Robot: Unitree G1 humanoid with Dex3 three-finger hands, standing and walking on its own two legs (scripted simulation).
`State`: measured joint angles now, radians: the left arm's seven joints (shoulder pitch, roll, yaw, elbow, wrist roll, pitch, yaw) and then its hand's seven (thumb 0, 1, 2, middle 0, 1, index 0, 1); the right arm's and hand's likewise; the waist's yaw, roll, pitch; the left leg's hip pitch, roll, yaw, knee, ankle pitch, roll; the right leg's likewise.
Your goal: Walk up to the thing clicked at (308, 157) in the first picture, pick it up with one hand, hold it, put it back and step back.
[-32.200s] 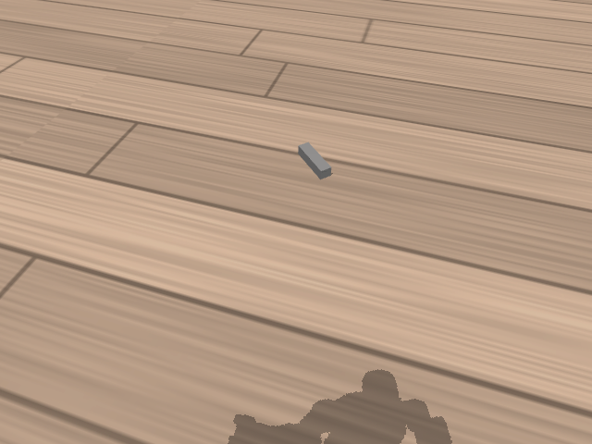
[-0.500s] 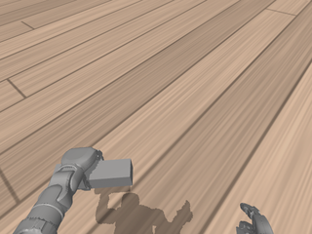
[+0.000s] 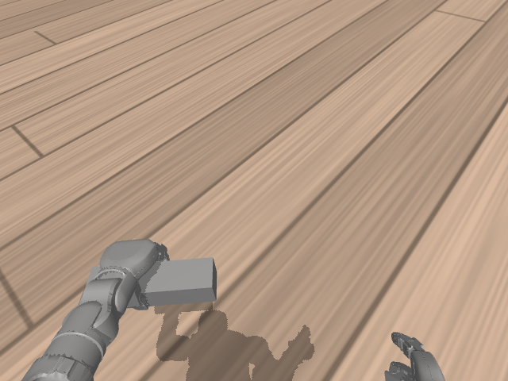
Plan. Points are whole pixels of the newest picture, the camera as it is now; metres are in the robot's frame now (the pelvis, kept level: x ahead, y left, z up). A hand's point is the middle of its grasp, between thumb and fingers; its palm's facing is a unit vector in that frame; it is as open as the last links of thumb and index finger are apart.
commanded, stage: hold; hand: left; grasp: from above
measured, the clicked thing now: (154, 284) +0.30 +0.20 -0.08
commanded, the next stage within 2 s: crouch in 0.06 s
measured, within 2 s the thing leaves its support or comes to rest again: neither
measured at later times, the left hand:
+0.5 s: hand (146, 294) +0.29 +0.22 -0.10, palm faces -0.47 -0.03 -0.88, open 8.9 cm
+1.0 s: hand (177, 313) +0.33 +0.22 -0.34, palm faces -0.44 +0.02 -0.90, open 8.9 cm
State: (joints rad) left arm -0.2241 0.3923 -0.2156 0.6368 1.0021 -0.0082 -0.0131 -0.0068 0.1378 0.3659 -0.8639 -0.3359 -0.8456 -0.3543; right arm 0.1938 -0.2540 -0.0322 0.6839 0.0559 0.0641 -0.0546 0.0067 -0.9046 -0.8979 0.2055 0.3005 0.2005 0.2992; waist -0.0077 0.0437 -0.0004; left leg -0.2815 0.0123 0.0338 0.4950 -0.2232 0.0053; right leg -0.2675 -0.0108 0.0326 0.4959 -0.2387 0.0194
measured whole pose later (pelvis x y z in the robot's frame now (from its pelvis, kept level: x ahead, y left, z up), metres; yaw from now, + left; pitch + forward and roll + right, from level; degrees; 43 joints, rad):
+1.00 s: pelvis -0.05 +0.00 -0.20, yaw +0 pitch +31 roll -2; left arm -0.60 0.39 -0.07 1.19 1.18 -0.06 0.41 -0.01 0.15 0.32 -0.89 -0.30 -0.87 -0.32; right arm 0.23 -0.25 -0.08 0.77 -0.06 -0.01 -0.02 0.00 -0.89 -0.90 0.21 0.30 0.20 0.30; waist -0.13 0.04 -0.21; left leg -1.56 0.03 -0.02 1.60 -0.58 0.01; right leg -1.52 0.01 0.00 1.58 -0.60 0.03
